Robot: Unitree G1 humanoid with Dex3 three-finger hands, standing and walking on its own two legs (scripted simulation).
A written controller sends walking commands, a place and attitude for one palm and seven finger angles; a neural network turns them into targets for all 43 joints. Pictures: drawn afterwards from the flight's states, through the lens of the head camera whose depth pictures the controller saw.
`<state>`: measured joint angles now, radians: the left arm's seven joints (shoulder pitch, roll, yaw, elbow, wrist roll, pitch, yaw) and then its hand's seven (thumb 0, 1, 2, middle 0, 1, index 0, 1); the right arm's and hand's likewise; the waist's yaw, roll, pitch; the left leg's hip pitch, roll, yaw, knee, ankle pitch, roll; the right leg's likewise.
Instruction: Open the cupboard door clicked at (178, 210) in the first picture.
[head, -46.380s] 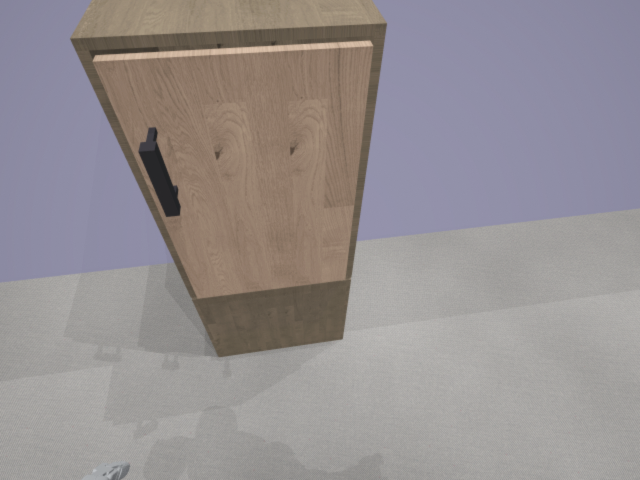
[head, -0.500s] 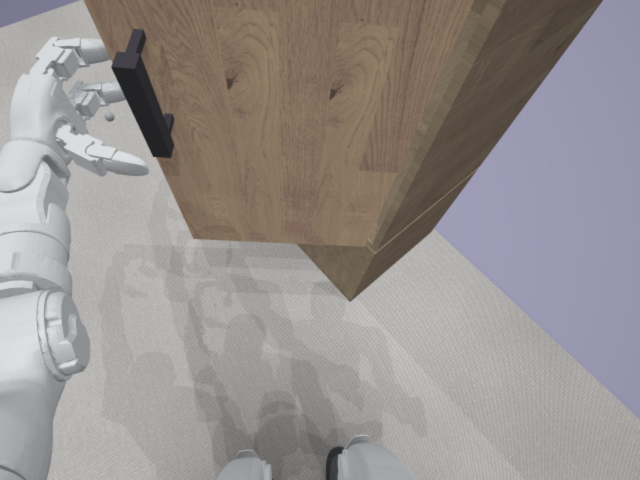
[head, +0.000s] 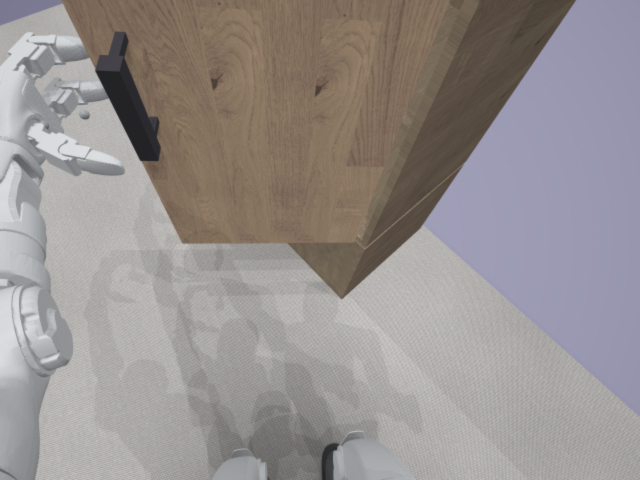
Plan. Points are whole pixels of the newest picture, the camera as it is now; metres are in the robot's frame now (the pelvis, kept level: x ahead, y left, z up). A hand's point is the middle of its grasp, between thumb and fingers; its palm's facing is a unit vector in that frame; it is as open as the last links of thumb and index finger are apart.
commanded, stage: move the hooked fingers beside the handle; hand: left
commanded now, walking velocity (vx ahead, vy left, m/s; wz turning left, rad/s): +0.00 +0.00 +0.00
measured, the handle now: (135, 101) +0.54 +0.17 +0.10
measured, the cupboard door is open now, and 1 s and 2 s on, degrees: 50 50 53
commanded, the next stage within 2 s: slide the fingers in behind the handle in 0.96 s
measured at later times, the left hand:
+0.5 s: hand (65, 114) +0.52 +0.24 +0.11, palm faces -0.08 -1.00 +0.01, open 14.0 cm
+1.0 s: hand (75, 111) +0.52 +0.24 +0.10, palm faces -0.07 -1.00 +0.00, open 14.0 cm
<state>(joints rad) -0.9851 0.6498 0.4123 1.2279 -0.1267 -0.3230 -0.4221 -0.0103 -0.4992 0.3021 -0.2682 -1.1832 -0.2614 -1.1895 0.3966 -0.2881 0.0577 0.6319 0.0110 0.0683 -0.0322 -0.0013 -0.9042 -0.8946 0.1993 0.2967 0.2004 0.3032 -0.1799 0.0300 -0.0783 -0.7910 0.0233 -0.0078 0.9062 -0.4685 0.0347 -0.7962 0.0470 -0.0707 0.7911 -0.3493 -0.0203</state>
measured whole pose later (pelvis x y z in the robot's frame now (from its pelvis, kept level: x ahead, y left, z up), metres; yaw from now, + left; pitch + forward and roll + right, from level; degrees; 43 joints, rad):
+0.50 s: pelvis -0.01 +0.01 -0.01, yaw +0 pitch +22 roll -5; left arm -1.07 0.74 0.42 1.28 -0.11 -0.28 -0.48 -0.01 -0.50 0.30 -0.30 -1.20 -0.30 -1.20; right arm 0.42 -0.30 0.07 0.62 0.01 0.07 -0.05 0.00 -0.90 -0.89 0.20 0.30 0.20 0.30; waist -0.21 0.02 -0.07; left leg -0.87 0.02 -0.01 0.95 -0.47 0.04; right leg -0.86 0.05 -0.08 0.81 -0.34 -0.01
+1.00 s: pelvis +0.00 +0.01 +0.00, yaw -1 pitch +22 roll -5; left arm -1.00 0.70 0.44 1.23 -0.11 -0.29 -0.45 -0.01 -0.50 0.30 -0.30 -1.20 -0.30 -1.20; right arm 0.43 -0.28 0.07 0.61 0.00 0.09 -0.03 0.00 -0.90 -0.89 0.20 0.30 0.20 0.30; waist -0.20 0.03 -0.09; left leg -0.83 0.03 0.00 0.93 -0.48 0.05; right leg -0.83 0.05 -0.06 0.80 -0.35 -0.01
